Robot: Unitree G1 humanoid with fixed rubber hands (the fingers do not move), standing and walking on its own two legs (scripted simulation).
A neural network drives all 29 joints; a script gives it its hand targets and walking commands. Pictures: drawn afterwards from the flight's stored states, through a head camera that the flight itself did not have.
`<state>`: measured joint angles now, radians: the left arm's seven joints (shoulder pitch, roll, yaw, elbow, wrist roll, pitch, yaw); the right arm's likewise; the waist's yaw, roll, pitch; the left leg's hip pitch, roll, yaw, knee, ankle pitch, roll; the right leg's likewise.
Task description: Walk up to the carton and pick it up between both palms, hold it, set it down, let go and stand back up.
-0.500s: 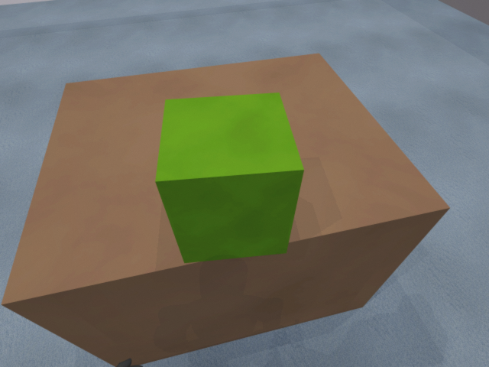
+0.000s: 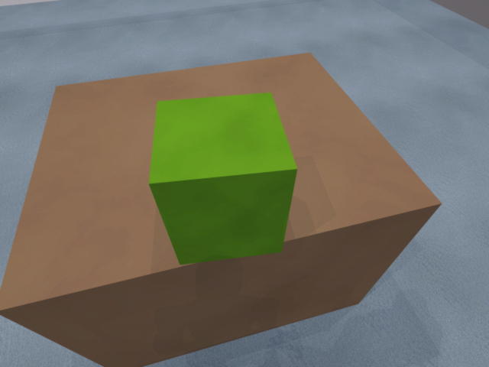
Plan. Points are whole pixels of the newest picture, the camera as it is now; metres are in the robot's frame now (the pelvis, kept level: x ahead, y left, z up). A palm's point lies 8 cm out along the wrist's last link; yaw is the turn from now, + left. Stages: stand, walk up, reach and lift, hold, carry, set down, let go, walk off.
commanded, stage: stand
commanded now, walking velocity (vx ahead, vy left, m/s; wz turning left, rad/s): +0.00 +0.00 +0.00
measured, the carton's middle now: (223, 181) +0.44 +0.04 +0.04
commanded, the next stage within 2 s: none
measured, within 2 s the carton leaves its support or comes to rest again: neither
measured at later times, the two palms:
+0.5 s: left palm out of the picture +0.04 +0.23 -0.12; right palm out of the picture +0.00 -0.24 -0.13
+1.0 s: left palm out of the picture +0.01 +0.22 -0.13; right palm out of the picture -0.02 -0.22 -0.14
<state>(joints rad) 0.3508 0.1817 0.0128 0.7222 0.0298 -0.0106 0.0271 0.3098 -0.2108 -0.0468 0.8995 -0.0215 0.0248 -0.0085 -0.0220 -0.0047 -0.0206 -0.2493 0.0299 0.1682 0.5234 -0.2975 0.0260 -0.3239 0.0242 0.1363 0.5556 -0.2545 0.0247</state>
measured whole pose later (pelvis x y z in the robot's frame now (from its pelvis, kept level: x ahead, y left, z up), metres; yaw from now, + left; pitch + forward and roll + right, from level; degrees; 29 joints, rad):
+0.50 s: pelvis +0.00 +0.00 +0.00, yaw +0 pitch +0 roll +1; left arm 0.35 0.17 0.01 0.86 0.02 0.00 0.04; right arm 0.32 -0.19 -0.04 0.98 -0.02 0.02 -0.02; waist -0.02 0.00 0.00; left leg -0.21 0.03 0.17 0.49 -0.28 0.03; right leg -0.28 0.02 0.14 0.52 -0.24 0.03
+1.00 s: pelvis +0.00 +0.00 +0.01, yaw +0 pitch -1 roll +1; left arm 0.33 0.14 0.01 1.02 0.02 0.00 0.04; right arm 0.33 -0.16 -0.04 1.09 -0.01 0.02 -0.03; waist -0.02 0.00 0.01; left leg -0.17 0.02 0.17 0.44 -0.27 0.03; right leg -0.24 0.02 0.13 0.47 -0.22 0.03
